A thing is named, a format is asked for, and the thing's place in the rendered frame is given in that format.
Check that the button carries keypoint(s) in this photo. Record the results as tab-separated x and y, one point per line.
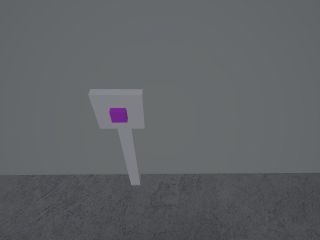
118	115

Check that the panel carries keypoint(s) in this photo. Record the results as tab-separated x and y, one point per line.
131	99

